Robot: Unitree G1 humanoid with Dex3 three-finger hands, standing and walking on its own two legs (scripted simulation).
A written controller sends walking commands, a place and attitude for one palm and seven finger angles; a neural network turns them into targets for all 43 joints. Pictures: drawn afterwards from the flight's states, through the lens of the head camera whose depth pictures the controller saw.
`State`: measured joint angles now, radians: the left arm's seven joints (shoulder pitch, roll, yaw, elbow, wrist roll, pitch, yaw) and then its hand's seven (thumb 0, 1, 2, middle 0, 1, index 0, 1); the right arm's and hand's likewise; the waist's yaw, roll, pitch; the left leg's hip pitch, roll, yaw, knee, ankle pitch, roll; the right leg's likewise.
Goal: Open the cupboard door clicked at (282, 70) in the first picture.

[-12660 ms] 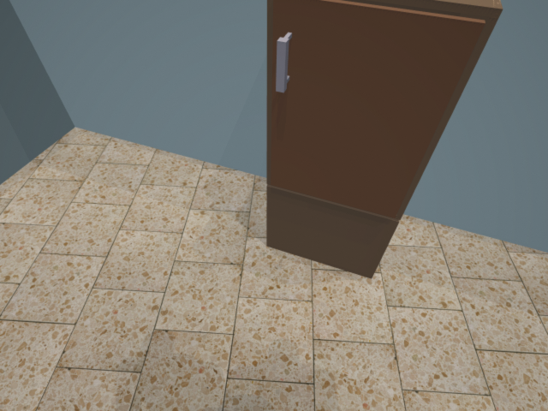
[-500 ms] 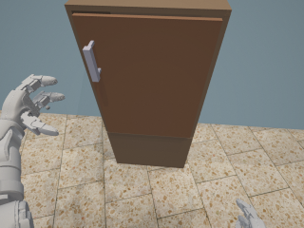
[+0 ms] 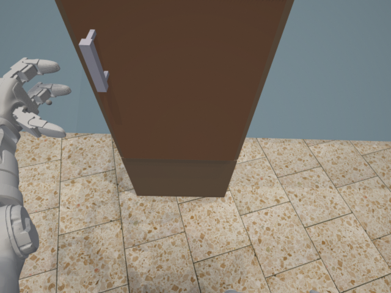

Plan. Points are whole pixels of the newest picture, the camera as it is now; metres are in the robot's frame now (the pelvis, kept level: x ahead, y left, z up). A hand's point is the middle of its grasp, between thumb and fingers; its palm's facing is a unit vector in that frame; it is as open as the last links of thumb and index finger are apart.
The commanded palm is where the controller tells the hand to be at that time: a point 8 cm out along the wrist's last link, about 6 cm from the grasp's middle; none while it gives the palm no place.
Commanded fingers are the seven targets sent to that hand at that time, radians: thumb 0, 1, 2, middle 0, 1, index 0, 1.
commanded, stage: move the hooked fingers beside the handle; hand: left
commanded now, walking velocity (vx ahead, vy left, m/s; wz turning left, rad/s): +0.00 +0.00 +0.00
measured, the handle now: (97, 61) +0.58 +0.22 +0.13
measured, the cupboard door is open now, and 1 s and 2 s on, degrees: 0 0 0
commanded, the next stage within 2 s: slide the fingers in behind the handle in 1.48 s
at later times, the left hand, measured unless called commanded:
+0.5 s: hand (54, 79) +0.50 +0.28 +0.14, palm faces -0.03 -1.00 +0.01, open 14.0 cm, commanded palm +0.49 +0.33 +0.14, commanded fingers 0.00 -0.50 0.30 -0.30 -1.20 -0.30 -1.20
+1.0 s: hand (59, 71) +0.55 +0.29 +0.13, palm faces -0.02 -1.00 +0.01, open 14.0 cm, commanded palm +0.53 +0.34 +0.13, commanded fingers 0.00 -0.50 0.30 -0.30 -1.20 -0.30 -1.20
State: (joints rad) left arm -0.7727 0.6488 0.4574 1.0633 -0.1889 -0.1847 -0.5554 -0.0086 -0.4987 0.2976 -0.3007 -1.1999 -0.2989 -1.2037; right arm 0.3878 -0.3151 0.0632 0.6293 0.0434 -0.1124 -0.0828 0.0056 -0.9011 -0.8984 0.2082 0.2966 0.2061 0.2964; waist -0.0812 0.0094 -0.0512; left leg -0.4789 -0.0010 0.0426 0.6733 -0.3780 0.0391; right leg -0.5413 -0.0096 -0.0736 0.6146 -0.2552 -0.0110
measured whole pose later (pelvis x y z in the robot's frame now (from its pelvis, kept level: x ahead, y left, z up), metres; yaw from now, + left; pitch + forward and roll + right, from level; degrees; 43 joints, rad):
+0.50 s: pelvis +0.02 +0.01 -0.01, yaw -1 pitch +16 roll -3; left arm -0.99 0.79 0.49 1.26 -0.12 -0.20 -0.56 -0.01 -0.50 0.30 -0.30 -1.20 -0.30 -1.20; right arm 0.43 -0.31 0.06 0.62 0.03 0.03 -0.06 0.00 -0.90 -0.90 0.21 0.30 0.21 0.30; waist -0.15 0.01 -0.06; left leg -0.60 0.01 0.04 0.72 -0.41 0.05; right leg -0.64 0.00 -0.08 0.62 -0.27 0.00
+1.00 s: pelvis +0.03 +0.01 -0.01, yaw -2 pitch +21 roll -4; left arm -1.07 0.91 0.56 1.31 -0.06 -0.19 -0.57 -0.01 -0.50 0.30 -0.30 -1.20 -0.30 -1.20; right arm 0.48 -0.31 0.07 0.59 0.02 0.11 -0.04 0.00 -0.90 -0.90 0.21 0.30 0.21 0.30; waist -0.21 0.02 -0.07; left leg -0.70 0.03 0.04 0.78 -0.45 0.05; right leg -0.74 0.02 -0.07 0.65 -0.28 0.00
